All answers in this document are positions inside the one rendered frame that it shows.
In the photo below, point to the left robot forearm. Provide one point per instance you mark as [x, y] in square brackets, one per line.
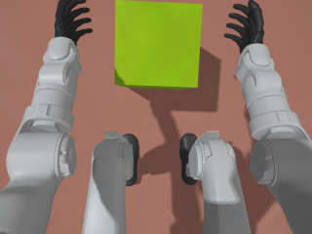
[55, 91]

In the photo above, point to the carton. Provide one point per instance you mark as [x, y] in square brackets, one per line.
[157, 44]

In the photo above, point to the right robot forearm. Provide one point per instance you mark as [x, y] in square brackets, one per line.
[265, 98]

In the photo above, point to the robot right upper arm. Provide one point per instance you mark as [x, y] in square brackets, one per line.
[284, 166]

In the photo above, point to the robot left hand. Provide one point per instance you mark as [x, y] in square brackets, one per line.
[65, 25]

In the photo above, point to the robot right hand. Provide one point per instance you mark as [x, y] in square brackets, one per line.
[253, 32]

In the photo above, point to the robot right shin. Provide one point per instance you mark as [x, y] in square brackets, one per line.
[209, 134]

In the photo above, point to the right robot thigh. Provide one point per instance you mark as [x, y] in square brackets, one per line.
[225, 209]

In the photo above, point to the robot left upper arm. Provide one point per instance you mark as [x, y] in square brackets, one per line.
[37, 163]

